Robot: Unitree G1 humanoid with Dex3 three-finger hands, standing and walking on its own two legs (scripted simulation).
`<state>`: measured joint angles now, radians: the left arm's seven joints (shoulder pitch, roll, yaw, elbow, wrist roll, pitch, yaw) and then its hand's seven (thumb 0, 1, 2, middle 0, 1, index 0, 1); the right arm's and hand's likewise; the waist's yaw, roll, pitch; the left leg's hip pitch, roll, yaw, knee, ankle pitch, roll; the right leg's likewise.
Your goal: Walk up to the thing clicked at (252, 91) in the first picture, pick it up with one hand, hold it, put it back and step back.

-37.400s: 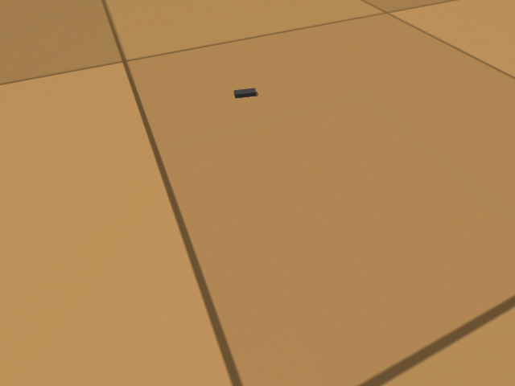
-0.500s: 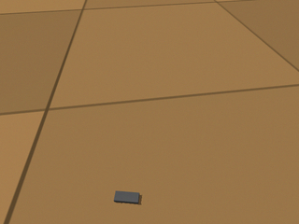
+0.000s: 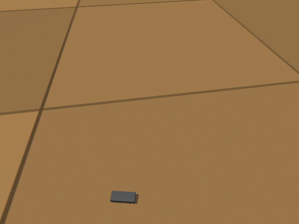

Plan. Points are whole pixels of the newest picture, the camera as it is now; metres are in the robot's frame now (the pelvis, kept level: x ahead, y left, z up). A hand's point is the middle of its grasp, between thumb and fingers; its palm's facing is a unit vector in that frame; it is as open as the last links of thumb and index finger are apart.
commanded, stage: stand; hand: left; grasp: from above
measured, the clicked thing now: (123, 196) +0.43 +0.20 -0.77
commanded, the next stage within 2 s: step back in 1.26 s
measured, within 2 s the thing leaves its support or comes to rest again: neither
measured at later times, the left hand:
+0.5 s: hand out of the picture +0.08 +0.24 -0.16, palm faces +0.02 -0.94 -0.33, open 7.3 cm
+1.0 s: hand out of the picture +0.08 +0.25 -0.16, palm faces +0.01 -0.94 -0.33, open 7.3 cm
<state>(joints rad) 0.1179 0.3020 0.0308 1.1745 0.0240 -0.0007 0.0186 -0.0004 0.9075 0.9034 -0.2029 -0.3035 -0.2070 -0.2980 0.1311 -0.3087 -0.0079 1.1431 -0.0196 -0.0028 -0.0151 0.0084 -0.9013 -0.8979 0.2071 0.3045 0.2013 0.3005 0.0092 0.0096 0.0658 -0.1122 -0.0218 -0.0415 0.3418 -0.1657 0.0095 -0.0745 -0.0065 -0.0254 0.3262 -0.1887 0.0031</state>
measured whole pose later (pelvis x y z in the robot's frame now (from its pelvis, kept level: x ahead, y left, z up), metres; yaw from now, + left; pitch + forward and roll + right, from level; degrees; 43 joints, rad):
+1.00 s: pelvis +0.01 +0.00 +0.00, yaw +0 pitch -3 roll +0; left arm 0.10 0.32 0.03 1.16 0.01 0.00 0.01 0.00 0.91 0.90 -0.20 -0.30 -0.21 -0.30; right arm 0.11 -0.33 0.00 1.13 -0.01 -0.01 -0.01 0.01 -0.90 -0.90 0.21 0.30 0.20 0.30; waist 0.01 0.01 0.06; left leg -0.10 -0.02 -0.04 0.32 -0.17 0.01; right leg -0.06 0.00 -0.02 0.30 -0.19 0.00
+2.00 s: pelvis -0.12 +0.05 -0.02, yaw -6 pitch -2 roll -1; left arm 0.13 0.40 0.08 0.85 0.02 0.07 0.01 0.00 0.91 0.90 -0.20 -0.30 -0.21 -0.30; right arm 0.14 -0.34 -0.04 0.84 -0.02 0.02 -0.02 0.01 -0.90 -0.90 0.21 0.31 0.21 0.30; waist -0.02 -0.03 0.21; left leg -0.34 0.00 0.07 0.64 -0.26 0.06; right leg -0.34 0.06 0.11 0.93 -0.51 0.01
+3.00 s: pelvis -0.44 +0.01 -0.02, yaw -4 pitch -2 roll +1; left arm 0.23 0.36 0.06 0.86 0.05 0.05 0.00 0.00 0.90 0.90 -0.21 -0.30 -0.21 -0.30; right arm 0.15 -0.42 -0.05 0.83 0.01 0.05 -0.02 0.01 -0.90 -0.90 0.21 0.30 0.20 0.30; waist 0.04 0.01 0.14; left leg -0.50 -0.10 -0.12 1.12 -0.49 -0.01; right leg -0.31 -0.03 0.04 0.67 -0.32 0.00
